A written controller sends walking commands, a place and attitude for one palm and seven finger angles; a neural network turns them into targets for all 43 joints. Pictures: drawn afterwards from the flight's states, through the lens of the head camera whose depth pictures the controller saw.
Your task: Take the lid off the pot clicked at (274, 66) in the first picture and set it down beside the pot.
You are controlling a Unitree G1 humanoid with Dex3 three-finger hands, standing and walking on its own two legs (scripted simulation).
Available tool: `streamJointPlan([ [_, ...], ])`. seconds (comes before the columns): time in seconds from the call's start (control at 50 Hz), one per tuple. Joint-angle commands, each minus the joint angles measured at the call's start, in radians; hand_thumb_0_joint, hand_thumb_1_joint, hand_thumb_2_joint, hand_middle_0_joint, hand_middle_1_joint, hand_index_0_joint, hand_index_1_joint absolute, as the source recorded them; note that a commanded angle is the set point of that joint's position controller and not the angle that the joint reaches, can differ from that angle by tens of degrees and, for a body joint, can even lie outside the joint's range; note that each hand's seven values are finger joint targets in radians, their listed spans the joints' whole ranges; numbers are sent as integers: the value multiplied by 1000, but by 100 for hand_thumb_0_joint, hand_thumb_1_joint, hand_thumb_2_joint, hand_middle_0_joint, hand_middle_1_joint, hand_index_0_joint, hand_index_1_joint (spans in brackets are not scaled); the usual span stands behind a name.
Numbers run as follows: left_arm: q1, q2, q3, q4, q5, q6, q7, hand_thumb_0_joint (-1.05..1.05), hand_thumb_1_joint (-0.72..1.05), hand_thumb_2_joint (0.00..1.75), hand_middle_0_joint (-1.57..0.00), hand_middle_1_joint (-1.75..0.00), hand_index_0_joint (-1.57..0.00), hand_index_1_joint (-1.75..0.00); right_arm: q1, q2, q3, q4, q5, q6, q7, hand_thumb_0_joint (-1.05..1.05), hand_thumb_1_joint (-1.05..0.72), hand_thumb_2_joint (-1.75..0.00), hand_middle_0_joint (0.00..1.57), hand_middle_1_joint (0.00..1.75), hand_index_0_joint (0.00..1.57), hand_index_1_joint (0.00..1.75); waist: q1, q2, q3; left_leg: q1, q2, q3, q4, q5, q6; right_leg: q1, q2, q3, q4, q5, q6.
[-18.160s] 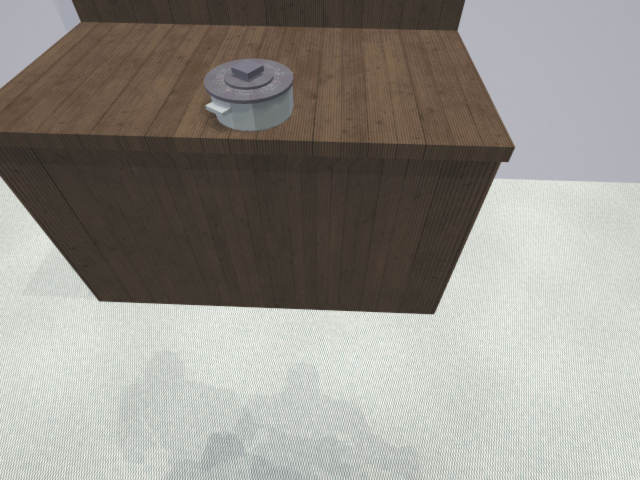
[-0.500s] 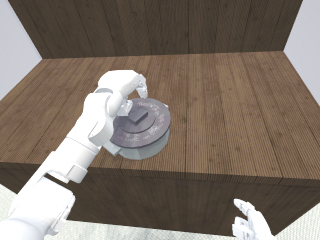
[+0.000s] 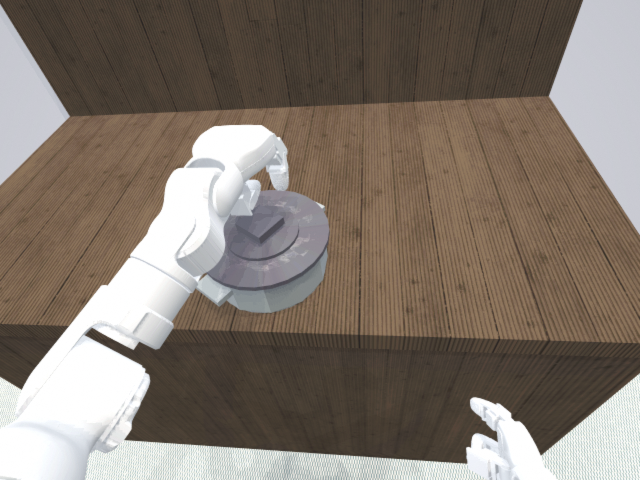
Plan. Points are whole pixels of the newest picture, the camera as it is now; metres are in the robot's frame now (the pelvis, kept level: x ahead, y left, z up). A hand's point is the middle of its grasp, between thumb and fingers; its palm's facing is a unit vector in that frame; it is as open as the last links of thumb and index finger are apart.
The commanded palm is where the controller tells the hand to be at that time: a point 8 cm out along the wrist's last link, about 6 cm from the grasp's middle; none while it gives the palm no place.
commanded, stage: open the fingers wide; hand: left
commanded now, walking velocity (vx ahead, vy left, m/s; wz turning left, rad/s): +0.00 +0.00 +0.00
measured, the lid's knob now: (260, 223) +0.45 +0.11 +0.09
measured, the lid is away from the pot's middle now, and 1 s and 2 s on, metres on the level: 0.00 0.00 0.00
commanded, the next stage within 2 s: raise the empty hand in 0.42 s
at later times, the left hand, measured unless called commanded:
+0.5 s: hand (235, 179) +0.43 +0.12 +0.18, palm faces -0.14 -0.06 -0.99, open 8.8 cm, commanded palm +0.40 +0.12 +0.24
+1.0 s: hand (235, 145) +0.42 +0.10 +0.24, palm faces +0.01 -0.01 -1.00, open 10.0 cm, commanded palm +0.40 +0.12 +0.30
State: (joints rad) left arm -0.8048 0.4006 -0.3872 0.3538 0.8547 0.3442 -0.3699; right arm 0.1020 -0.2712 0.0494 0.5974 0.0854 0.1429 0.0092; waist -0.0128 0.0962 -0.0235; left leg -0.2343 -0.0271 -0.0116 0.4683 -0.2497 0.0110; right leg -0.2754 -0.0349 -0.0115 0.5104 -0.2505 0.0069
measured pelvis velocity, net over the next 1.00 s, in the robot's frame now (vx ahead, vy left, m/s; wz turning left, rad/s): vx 0.00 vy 0.01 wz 0.00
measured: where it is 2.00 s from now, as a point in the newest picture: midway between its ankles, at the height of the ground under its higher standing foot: outside the picture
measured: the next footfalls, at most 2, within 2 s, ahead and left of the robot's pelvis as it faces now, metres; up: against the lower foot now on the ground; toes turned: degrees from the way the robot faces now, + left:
none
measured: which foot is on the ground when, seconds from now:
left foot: down 0.00-1.00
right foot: down 0.00-1.00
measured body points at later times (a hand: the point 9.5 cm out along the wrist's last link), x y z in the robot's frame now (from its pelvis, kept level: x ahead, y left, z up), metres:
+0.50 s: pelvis +0.01 +0.00 +0.00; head +0.01 -0.04 +0.45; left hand +0.43 +0.12 +0.24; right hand +0.20 -0.23 -0.10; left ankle +0.00 +0.12 -0.74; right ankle +0.01 -0.12 -0.74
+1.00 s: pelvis +0.00 +0.01 +0.00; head +0.00 -0.04 +0.45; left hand +0.42 +0.10 +0.29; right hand +0.21 -0.21 -0.10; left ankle +0.00 +0.12 -0.74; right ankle +0.01 -0.12 -0.74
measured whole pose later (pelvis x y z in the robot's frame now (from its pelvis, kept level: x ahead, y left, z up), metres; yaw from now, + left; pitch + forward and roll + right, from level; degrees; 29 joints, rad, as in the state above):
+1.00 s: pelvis +0.00 +0.01 +0.00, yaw +0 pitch +1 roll +1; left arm -0.89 0.45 -0.38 0.28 0.84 0.35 -0.37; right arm 0.07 -0.26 0.07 0.60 0.08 0.12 0.01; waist 0.00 0.10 -0.03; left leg -0.23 -0.03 -0.01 0.46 -0.25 0.02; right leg -0.26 -0.04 -0.01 0.50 -0.25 0.01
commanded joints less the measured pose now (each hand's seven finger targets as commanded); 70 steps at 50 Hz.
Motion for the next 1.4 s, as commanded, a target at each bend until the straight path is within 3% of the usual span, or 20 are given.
streamJointPlan([
  [0.0,-608,243,197,-182,44,-3,69,0,20,133,-83,-59,-87,-59,-151,-75,-25,-149,0,-72,-14,0,-90,-90,20,30,20,30,10,-97,-394,103,-11,1,-55,233,42,189,27,-19,-37,295,-46],
  [0.1,-390,152,164,12,21,15,55,0,10,136,-83,-51,-86,-51,-143,-92,-19,-146,4,-57,-7,0,-90,-90,20,30,20,30,14,-205,-241,7,-3,28,-69,159,33,136,18,-30,-65,246,-32],
  [0.14,-386,112,124,-64,22,3,42,0,5,138,-83,-47,-85,-47,-163,-91,-27,-172,7,-50,2,0,-90,-90,20,30,20,30,10,-180,-295,38,-4,34,-63,183,37,151,18,-26,-57,260,-34],
  [0.24,-602,279,216,-280,38,-17,43,0,-5,141,-82,-39,-84,-39,-154,-84,-35,-184,1,-69,-8,0,-90,-90,20,30,20,30,5,-126,-451,107,-17,15,-40,269,55,248,23,-1,-33,373,-35],
  [0.32,-536,311,272,-186,25,0,53,0,-12,143,-82,-32,-83,-32,-126,-97,-35,-149,-3,-80,-13,0,-90,-90,20,30,20,30,13,-111,-379,92,-11,7,-39,289,49,217,19,-11,-38,391,-44],
  [0.44,-331,88,105,-104,13,10,19,0,-24,147,-81,-22,-82,-22,-166,-93,-29,-173,10,-51,17,0,-90,-90,20,30,20,30,5,-170,-283,56,-3,33,-47,246,35,142,22,-37,-49,331,-37],
  [0.48,-472,104,90,-230,26,5,19,0,-29,148,-81,-18,-82,-18,-182,-88,-33,-187,11,-43,18,0,-90,-90,20,30,20,30,-5,-132,-323,92,-5,21,-41,253,39,142,23,-36,-45,330,-43],
  [0.54,-683,269,190,-446,36,-22,43,0,-31,149,-81,-17,-81,-17,-179,-71,-36,-201,2,-76,8,0,-90,-90,20,30,20,30,4,-63,-506,178,-14,-4,-26,337,52,241,31,-10,-18,403,-45],
  [0.62,-595,339,288,-257,22,7,71,0,-31,149,-81,-17,-81,-17,-133,-93,-33,-135,-5,-83,1,0,-90,-90,20,30,20,30,14,-80,-418,130,-2,-8,-37,342,38,220,29,-21,-29,407,-54],
  [0.68,-411,152,168,-36,12,32,58,0,-31,149,-81,-17,-81,-17,-153,-84,-12,-126,3,-56,6,0,-90,-90,20,30,20,30,15,-186,-225,37,9,16,-68,236,21,111,25,-50,-58,290,-44],
  [0.74,-341,54,91,-122,3,22,33,0,-31,149,-81,-17,-81,-17,-202,-87,-20,-175,7,-35,31,0,-90,-90,20,30,20,30,17,-168,-288,63,8,25,-55,261,24,120,20,-52,-42,294,-46],
  [0.8,-527,124,106,-358,23,10,27,0,-31,149,-81,-17,-81,-17,-232,-74,-29,-211,6,-31,37,0,-90,-90,20,30,20,30,14,-108,-415,129,4,11,-27,332,37,172,19,-37,-22,359,-52],
  [0.84,-674,267,195,-425,33,-3,44,0,-31,149,-81,-17,-81,-17,-205,-73,-28,-201,1,-48,25,0,-90,-90,20,30,20,30,9,-97,-473,145,1,3,-31,328,42,217,28,-21,-19,364,-47],
  [0.88,-716,348,263,-288,45,21,56,0,-31,149,-81,-17,-81,-17,-174,-82,-15,-155,-1,-56,3,0,-90,-90,20,30,20,30,11,-119,-397,99,2,-3,-52,284,36,199,29,-25,-32,335,-50],
  [0.92,-688,372,297,-238,15,14,64,0,-31,149,-81,-17,-81,-17,-158,-93,-18,-142,-2,-69,-7,0,-90,-90,20,30,20,30,11,-127,-366,87,3,2,-54,253,37,182,20,-22,-47,307,-49],
  [1.02,-466,121,138,-81,-11,29,31,0,-31,149,-81,-17,-81,-17,-178,-92,-19,-155,6,-51,15,0,-90,-90,20,30,20,30,11,-151,-283,59,10,14,-58,239,27,113,13,-46,-51,268,-50],
  [1.12,-661,189,140,-275,4,10,22,0,-31,149,-81,-17,-81,-17,-209,-90,-22,-190,13,-44,20,0,-90,-90,20,30,20,30,-5,-142,-374,87,6,15,-45,222,40,150,10,-31,-45,264,-47],
  [1.22,-803,440,328,-239,22,7,49,0,-31,149,-81,-17,-81,-17,-152,-105,-21,-150,-1,-89,-12,0,-90,-90,20,30,20,30,16,-109,-430,90,-2,1,-53,237,42,211,12,-8,-48,292,-48],
  [1.3,-691,240,192,-77,24,36,17,0,-31,149,-81,-17,-81,-17,-158,-90,-12,-138,5,-79,-4,0,-90,-90,20,30,20,30,13,-159,-328,55,8,21,-66,252,31,160,7,-31,-55,312,-44],
  [1.38,-348,202,205,-110,12,29,-21,0,-31,149,-81,-17,-81,-17,-188,-105,-14,-203,15,-44,23,0,-90,-90,20,30,20,30,49,-213,-330,15,10,45,-52,274,34,192,0,-28,-42,364,-37],
])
